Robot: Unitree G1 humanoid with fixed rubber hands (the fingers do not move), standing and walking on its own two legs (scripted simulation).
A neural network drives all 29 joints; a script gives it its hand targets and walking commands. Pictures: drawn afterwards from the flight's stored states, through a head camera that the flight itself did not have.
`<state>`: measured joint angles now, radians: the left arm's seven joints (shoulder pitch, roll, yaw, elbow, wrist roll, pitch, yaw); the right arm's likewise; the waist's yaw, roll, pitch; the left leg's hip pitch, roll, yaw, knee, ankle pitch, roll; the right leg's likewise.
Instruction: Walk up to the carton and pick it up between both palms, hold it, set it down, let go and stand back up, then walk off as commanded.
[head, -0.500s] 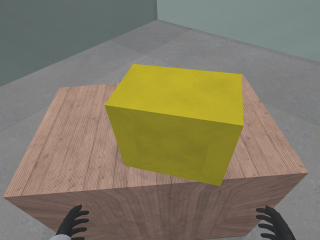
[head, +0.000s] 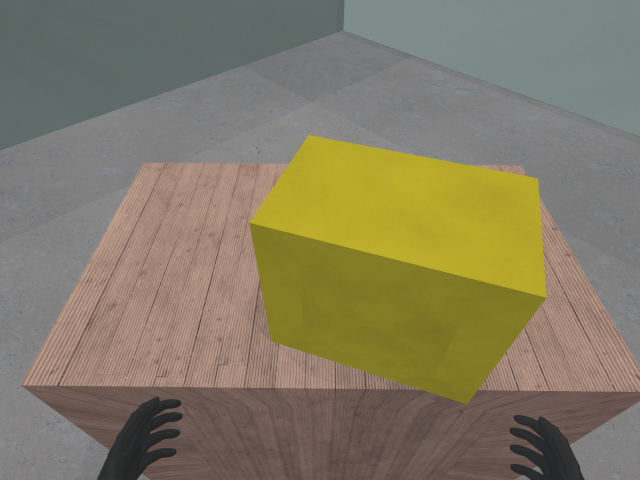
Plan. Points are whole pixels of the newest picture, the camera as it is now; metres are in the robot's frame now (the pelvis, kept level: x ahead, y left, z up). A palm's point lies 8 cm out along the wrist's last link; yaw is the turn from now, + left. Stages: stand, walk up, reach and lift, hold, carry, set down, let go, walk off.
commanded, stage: reach and lift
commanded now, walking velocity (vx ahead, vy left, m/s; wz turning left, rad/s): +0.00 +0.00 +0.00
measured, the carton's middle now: (387, 269) +0.38 -0.06 +0.05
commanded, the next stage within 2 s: none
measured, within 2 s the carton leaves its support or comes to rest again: neither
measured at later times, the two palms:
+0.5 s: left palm (131, 455) +0.15 +0.24 +0.01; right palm out of the picture +0.13 -0.24 +0.01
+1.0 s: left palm (135, 383) +0.21 +0.23 +0.07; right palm (606, 427) +0.17 -0.25 +0.07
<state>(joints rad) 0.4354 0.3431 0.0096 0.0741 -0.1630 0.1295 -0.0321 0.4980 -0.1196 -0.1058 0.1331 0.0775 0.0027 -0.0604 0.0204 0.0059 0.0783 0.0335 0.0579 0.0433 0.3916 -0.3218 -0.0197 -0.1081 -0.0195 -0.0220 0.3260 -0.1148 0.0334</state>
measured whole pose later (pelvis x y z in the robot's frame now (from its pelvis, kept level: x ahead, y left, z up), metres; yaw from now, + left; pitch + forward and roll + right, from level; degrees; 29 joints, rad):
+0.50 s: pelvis +0.01 +0.03 +0.00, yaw +0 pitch -6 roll -3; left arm 0.52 0.32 -0.11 -0.03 -0.28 -0.09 0.00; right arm 0.54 -0.19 -0.14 0.05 0.26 -0.11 -0.04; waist 0.00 0.03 0.06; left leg 0.04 0.05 0.04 0.41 -0.35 0.01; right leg -0.05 -0.01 0.02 0.24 -0.09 0.02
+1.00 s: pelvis -0.01 +0.00 +0.00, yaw +1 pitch -6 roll -1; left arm 0.24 0.39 0.02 -0.13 -0.37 0.31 -0.04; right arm 0.36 -0.27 -0.17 -0.27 0.29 0.35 -0.10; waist -0.04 0.03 0.05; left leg 0.05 0.02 0.02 0.33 -0.27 -0.01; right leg -0.09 -0.03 0.03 0.28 -0.08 0.05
